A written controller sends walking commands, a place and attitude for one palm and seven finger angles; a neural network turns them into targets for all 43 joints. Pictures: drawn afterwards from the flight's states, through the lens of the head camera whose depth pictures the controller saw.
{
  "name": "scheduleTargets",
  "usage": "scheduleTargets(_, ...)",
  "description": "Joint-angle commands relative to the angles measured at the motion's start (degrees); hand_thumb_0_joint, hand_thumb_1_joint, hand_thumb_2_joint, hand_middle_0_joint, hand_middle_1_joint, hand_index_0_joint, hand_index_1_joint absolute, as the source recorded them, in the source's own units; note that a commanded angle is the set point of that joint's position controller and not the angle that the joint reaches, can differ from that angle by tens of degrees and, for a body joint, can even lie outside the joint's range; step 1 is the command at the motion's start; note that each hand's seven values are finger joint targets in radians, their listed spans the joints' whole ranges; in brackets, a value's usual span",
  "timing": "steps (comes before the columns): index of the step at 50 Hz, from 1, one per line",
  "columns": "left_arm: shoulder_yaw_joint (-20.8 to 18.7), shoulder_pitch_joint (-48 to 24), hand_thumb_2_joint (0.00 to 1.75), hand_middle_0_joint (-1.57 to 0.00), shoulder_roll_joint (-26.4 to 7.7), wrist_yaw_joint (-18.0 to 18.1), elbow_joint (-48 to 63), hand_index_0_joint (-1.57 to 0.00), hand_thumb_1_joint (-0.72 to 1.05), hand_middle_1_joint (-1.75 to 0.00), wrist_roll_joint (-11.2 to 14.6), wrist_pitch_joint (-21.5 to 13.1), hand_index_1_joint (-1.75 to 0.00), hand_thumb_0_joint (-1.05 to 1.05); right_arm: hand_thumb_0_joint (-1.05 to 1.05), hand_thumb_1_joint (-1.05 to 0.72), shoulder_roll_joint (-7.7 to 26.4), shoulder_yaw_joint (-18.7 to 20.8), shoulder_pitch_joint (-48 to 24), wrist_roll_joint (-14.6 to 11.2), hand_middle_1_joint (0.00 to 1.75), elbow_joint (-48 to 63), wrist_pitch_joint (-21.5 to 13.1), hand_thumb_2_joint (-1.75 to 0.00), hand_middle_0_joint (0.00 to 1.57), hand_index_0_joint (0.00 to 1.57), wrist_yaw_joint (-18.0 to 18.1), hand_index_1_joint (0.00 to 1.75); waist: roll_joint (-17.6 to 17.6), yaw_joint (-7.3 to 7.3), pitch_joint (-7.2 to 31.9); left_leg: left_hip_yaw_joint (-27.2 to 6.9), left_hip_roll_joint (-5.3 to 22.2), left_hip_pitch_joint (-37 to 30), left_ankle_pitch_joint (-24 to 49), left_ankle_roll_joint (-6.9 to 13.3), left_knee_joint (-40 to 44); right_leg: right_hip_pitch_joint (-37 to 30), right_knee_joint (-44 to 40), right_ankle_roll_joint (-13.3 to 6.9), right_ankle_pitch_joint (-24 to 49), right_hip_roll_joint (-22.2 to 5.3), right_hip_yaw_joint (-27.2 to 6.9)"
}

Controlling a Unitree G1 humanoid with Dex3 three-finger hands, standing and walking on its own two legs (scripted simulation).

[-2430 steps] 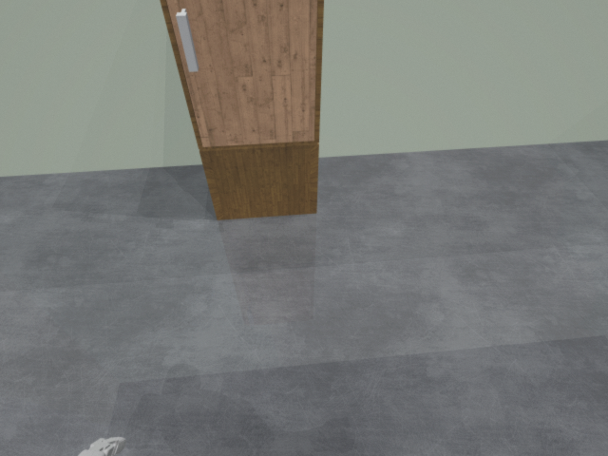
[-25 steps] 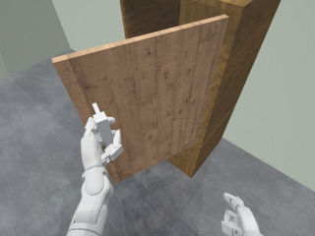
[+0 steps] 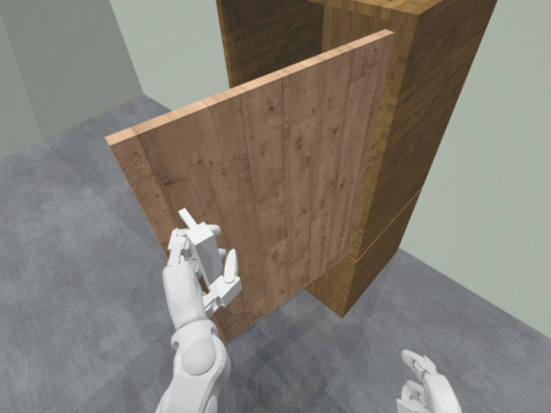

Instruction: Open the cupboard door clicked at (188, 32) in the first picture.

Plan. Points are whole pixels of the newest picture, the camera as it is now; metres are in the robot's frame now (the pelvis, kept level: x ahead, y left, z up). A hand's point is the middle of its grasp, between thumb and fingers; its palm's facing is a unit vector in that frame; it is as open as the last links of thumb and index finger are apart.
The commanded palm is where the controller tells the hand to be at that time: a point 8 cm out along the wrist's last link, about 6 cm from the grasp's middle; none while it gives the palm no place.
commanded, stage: open thumb and fingers to let go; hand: left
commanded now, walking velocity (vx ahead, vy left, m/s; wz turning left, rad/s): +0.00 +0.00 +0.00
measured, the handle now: (203, 256) +0.32 +0.12 +0.08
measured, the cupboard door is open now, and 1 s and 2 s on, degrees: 79 80 79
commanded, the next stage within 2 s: slide the hand sideways off the handle in 0.62 s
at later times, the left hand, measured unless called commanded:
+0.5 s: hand (225, 273) +0.29 +0.09 +0.08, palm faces +0.33 -0.95 -0.01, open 14.4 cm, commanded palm +0.24 +0.13 +0.08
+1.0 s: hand (217, 296) +0.26 +0.09 +0.08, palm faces -0.13 -0.99 +0.00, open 16.0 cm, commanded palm +0.23 +0.14 +0.08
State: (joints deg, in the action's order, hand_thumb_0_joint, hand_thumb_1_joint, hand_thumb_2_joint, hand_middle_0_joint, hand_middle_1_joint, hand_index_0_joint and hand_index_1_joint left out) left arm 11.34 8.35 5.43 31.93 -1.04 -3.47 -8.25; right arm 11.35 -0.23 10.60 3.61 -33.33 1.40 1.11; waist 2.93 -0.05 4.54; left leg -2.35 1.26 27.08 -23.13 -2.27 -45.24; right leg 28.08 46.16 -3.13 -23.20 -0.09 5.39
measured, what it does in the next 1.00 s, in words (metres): stands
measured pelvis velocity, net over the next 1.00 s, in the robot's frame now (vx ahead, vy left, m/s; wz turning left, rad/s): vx -0.02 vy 0.04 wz -0.01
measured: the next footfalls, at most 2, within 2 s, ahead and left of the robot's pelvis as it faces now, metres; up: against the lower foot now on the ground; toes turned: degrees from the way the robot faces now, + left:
none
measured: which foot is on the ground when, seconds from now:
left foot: down 0.00-1.00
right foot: down 0.00-1.00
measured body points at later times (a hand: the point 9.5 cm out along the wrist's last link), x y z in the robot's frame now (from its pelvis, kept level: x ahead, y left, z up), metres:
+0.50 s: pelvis -0.01 +0.02 +0.00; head +0.00 +0.01 +0.45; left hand +0.27 +0.14 +0.08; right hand +0.16 -0.19 -0.10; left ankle +0.00 +0.15 -0.71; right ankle +0.01 -0.08 -0.71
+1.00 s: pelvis -0.02 +0.04 +0.00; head +0.00 +0.02 +0.45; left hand +0.26 +0.15 +0.08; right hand +0.15 -0.18 -0.09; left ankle +0.00 +0.15 -0.71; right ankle +0.01 -0.08 -0.71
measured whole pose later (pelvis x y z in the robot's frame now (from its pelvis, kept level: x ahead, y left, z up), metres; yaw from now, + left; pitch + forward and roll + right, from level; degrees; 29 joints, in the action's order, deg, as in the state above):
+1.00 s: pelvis -0.02 +0.04 +0.00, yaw -1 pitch +4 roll +0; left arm 12.0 4.1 -3.5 3.1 -3.0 5.0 -10.4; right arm 12.6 -2.3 13.1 -0.8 -29.6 -1.7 1.5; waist 2.8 0.6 2.4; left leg -0.4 -0.5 29.1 -22.7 0.5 -48.0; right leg 29.5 47.0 -0.3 -21.3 -1.9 3.4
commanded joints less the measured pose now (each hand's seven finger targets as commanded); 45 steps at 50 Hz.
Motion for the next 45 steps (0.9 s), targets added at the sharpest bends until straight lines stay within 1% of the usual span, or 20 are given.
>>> scheduleTargets(1, -0.7, -11.7, 0.57, -0.35, 0.8, -1.0, 10.9, -0.35, 0.13, -1.27, -0.9, -3.9, -1.27, 0.00, 0.00, -0.90, 3.6, 1.2, -5.9, 0.1, 0.30, 9.3, -2.9, -0.90, 0.20, 0.20, 0.6, 0.30, -9.9, 0.02, 10.5, 2.3, -2.8, -1.4, 9.5, 3.2, 3.5, -8.8, -12.1, 3.0, 14.6, -3.1, -7.3)
scheduleTargets(10, -0.7, -16.7, 0.30, -0.30, 1.4, -0.4, 8.9, -0.30, -0.50, -1.20, -1.0, -3.9, -1.20, 0.00, 0.00, -0.90, 3.6, 1.1, -6.7, 0.0, 0.30, 9.4, -2.3, -0.90, 0.20, 0.20, 0.5, 0.30, -8.1, 0.20, 9.6, 2.2, -2.5, -2.3, 8.5, 3.2, 4.4, -6.7, -11.8, 2.0, 9.2, -2.1, -5.4)
scheduleTargets(12, -0.5, -17.3, 0.30, -0.30, 1.8, 0.1, 8.7, -0.30, -0.50, -1.20, -1.2, -3.9, -1.20, 0.00, 0.00, -0.90, 3.6, 1.1, -7.0, 0.0, 0.30, 9.6, -2.2, -0.90, 0.20, 0.20, 0.4, 0.30, -7.9, 0.21, 9.6, 2.2, -2.5, -2.1, 8.2, 3.2, 4.6, -6.3, -11.4, 1.9, 8.5, -1.9, -5.0)
scheduleTargets(17, 2.0, -18.4, 0.30, -0.26, 4.5, 1.3, 8.7, -0.26, -0.50, -0.95, -2.2, -2.9, -0.95, 0.00, 0.00, -0.90, 3.7, 1.3, -6.7, -0.1, 0.30, 10.0, -1.8, -0.90, 0.20, 0.20, -0.2, 0.30, -6.1, 0.12, 10.7, 1.8, -1.9, -2.6, 9.7, 3.0, 4.7, -5.2, -8.7, 1.2, 10.0, -0.9, -2.8)
scheduleTargets(19, 2.0, -17.1, 0.30, -0.24, 4.8, 1.5, 8.2, -0.24, -0.50, -0.85, -2.0, -2.5, -0.85, 0.00, 0.00, -0.90, 3.7, 1.3, -6.6, 0.0, 0.30, 10.1, -1.8, -0.90, 0.20, 0.20, -0.3, 0.30, -7.4, 0.47, 10.9, 1.8, -1.9, -2.3, 9.8, 2.9, 4.8, -5.7, -8.6, 1.2, 10.1, -0.7, -2.5)
scheduleTargets(20, 1.6, -17.6, 0.30, -0.23, 4.1, 1.6, 8.7, -0.23, -0.50, -0.80, -2.2, -2.4, -0.80, 0.00, 0.00, -0.90, 3.9, 1.4, -6.7, -0.2, 0.30, 10.1, -1.7, -0.90, 0.20, 0.20, -0.4, 0.30, -6.6, 0.47, 10.9, 1.6, -1.7, -2.3, 10.2, 2.8, 4.8, -5.7, -8.4, 1.0, 10.1, -0.6, -2.4)
scheduleTargets(21, 2.4, -17.7, 0.30, -0.22, 5.0, 1.7, 8.8, -0.22, -0.50, -0.75, -2.2, -2.2, -0.75, 0.00, 0.00, -0.90, 3.8, 1.3, -6.8, -0.2, 0.30, 10.2, -1.6, -0.90, 0.20, 0.20, -0.4, 0.30, -6.1, 0.52, 10.8, 1.7, -1.7, -2.4, 9.8, 2.8, 5.0, -5.2, -8.2, 1.0, 9.4, -0.6, -2.2)
scheduleTargets(26, 1.4, -18.2, 0.30, -0.18, 4.6, 2.5, 8.4, -0.18, -0.50, -0.50, -1.7, -1.1, -0.50, 0.00, 0.00, -0.90, 3.7, 1.0, -7.5, -0.2, 0.30, 10.3, -1.2, -0.90, 0.20, 0.20, -0.4, 0.30, -6.2, 1.10, 10.4, 1.6, -1.8, -1.8, 9.1, 2.7, 5.1, -5.3, -8.4, 0.8, 8.0, -0.4, -2.2)
scheduleTargets(29, 1.5, -20.7, 0.30, -0.16, 5.0, 2.9, 7.4, -0.16, -0.50, -0.35, -1.7, -0.9, -0.35, 0.00, 0.00, -0.90, 3.7, 0.9, -7.7, -0.3, 0.30, 9.8, -1.2, -0.90, 0.20, 0.20, -0.2, 0.30, -7.9, 0.29, 9.3, 1.4, -1.8, -1.5, 7.2, 2.8, 4.9, -3.8, -9.1, 1.0, 4.9, -0.5, -2.3)
scheduleTargets(30, 1.8, -21.0, 0.30, -0.15, 5.2, 2.9, 7.5, -0.15, -0.50, -0.30, -1.9, -0.8, -0.30, 0.00, 0.00, -0.90, 3.8, 0.9, -7.8, -0.3, 0.30, 9.6, -1.2, -0.90, 0.20, 0.20, -0.3, 0.30, -6.7, 0.38, 9.2, 1.2, -1.8, -1.9, 7.5, 2.7, 5.0, -3.6, -9.0, 0.9, 5.2, -0.4, -2.1)
scheduleTargets(34, 1.9, -22.2, 0.30, -0.15, 5.6, 3.1, 7.4, -0.15, -0.50, -0.30, -1.7, -0.5, -0.30, 0.00, 0.00, -0.90, 3.7, 0.9, -8.0, -0.3, 0.30, 9.5, -1.1, -0.90, 0.20, 0.20, -0.3, 0.30, -6.6, 0.46, 10.2, 1.3, -1.9, -1.9, 7.3, 2.7, 5.0, -3.7, -8.6, 0.9, 5.2, -0.4, -2.1)
scheduleTargets(36, 1.0, -21.9, 0.30, -0.15, 4.9, 3.0, 5.7, -0.15, -0.50, -0.30, -1.4, -0.2, -0.30, 0.00, 0.00, -0.90, 3.7, 0.7, -8.3, -0.4, 0.30, 9.3, -0.8, -0.90, 0.20, 0.20, -0.2, 0.30, -7.4, 0.51, 8.9, 1.1, -1.9, -1.3, 6.4, 2.7, 5.3, -3.4, -9.0, 0.9, 4.0, -0.4, -2.0)
scheduleTargets(37, 12.5, -22.3, 0.30, -0.15, -0.6, -9.3, 6.0, -0.15, -0.50, -0.30, -7.3, -3.1, -0.30, 0.00, 0.00, -0.90, 5.8, 0.7, -3.2, -0.5, 0.30, 7.0, -0.7, -0.90, 0.20, 0.20, -0.4, 0.30, -10.6, -4.76, 6.3, 1.3, -1.6, -3.2, 7.7, 3.7, 4.4, -0.6, -8.1, 1.2, 9.2, -0.8, -3.8)
scheduleTargets(38, 6.7, -24.1, 0.30, -0.15, -5.8, -16.0, 9.6, -0.15, -0.50, -0.30, -5.0, -6.1, -0.30, 0.00, 0.00, -0.90, 5.6, 1.1, -2.7, -1.2, 0.30, 9.2, -1.0, -0.90, 0.20, 0.20, 0.1, 0.30, -8.5, -2.70, 9.6, 1.3, -1.7, -2.6, 8.5, 4.0, 4.5, -2.5, -7.1, 0.9, 11.5, -0.9, -3.6)
scheduleTargets(39, 6.6, -23.5, 0.30, -0.15, -7.3, -21.3, 11.3, -0.15, -0.50, -0.30, -3.6, -7.8, -0.30, 0.00, 0.00, -0.90, 5.9, 0.9, -3.2, -1.4, 0.30, 10.1, -1.5, -0.90, 0.20, 0.20, 0.6, 0.30, -5.5, -1.71, 12.2, 1.6, -2.0, -3.5, 8.9, 4.1, 4.3, -4.1, -6.4, 0.8, 12.8, -1.0, -4.1)
scheduleTargets(40, 7.5, -24.2, 0.30, -0.15, -7.4, -26.1, 12.4, -0.15, -0.50, -0.30, -1.6, -8.6, -0.30, 0.00, 0.00, -0.90, 5.9, 0.8, -2.7, -2.2, 0.30, 10.7, -1.9, -0.90, 0.20, 0.20, 0.9, 0.30, -3.1, -2.45, 12.4, 1.5, -1.9, -4.5, 8.7, 4.0, 4.4, -4.0, -6.3, 0.6, 12.6, -1.1, -4.2)
scheduleTargets(41, 7.9, -23.2, 0.30, -0.15, -6.6, -30.5, 11.5, -0.15, -0.50, -0.30, 1.0, -8.9, -0.30, 0.00, 0.00, -0.90, 5.7, 0.4, -2.7, -2.8, 0.30, 11.3, -2.8, -0.90, 0.20, 0.20, 1.0, 0.30, -2.9, -2.32, 11.4, 1.2, -2.0, -4.6, 8.0, 3.9, 4.8, -3.5, -6.4, 0.6, 11.8, -0.8, -3.8)
scheduleTargets(43, 6.4, -21.9, 0.30, -0.15, -3.8, -33.8, 11.4, -0.15, -0.50, -0.30, 7.5, -7.8, -0.30, 0.00, 0.00, -0.90, 5.4, -0.3, -4.0, -4.2, 0.30, 13.0, -4.5, -0.90, 0.20, 0.20, 1.4, 0.30, -2.7, -1.79, 9.6, 0.3, -1.9, -3.9, 4.1, 3.4, 5.8, -2.6, -7.3, 0.9, 6.8, -0.1, -2.6)
scheduleTargets(44, 5.3, -21.9, 0.30, -0.15, -3.0, -33.5, 10.4, -0.15, -0.50, -0.30, 9.5, -6.9, -0.30, 0.00, 0.00, -0.90, 5.4, -0.4, -4.1, -4.6, 0.30, 13.0, -5.3, -0.90, 0.20, 0.20, 1.5, 0.30, -3.5, -1.80, 8.3, -0.3, -1.8, -3.5, 2.6, 3.2, 6.4, -1.7, -7.5, 1.0, 4.8, 0.2, -1.9)
scheduleTargets(45, 3.8, -20.0, 0.30, -0.15, -3.2, -32.6, 9.8, -0.15, -0.50, -0.30, 10.6, -6.1, -0.30, 0.00, 0.00, -0.90, 5.6, -0.6, -4.6, -4.8, 0.30, 13.3, -6.1, -0.90, 0.20, 0.20, 1.3, 0.30, -3.9, -0.97, 7.1, -0.7, -1.8, -2.7, 1.1, 2.9, 7.0, -1.3, -7.5, 0.9, 2.9, 0.3, -1.6)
